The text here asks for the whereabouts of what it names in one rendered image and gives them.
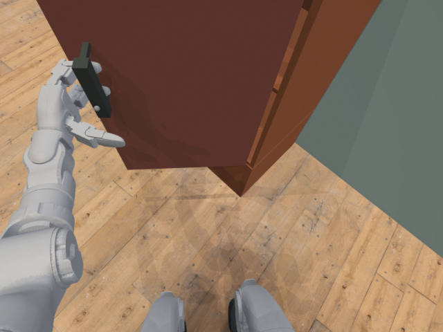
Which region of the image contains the cupboard door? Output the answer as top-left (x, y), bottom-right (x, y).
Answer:
top-left (36, 0), bottom-right (304, 170)

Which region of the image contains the robot right shin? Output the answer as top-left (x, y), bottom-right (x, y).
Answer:
top-left (235, 279), bottom-right (257, 332)

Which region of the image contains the left robot thigh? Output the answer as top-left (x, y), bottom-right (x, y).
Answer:
top-left (140, 297), bottom-right (185, 332)

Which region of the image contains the left robot hand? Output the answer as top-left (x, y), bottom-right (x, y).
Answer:
top-left (36, 59), bottom-right (125, 149)

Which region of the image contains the handle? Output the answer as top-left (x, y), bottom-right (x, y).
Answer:
top-left (72, 42), bottom-right (112, 118)

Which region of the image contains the robot left forearm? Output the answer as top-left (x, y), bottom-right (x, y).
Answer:
top-left (0, 129), bottom-right (75, 239)

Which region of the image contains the left robot upper arm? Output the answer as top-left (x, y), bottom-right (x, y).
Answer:
top-left (0, 227), bottom-right (83, 332)

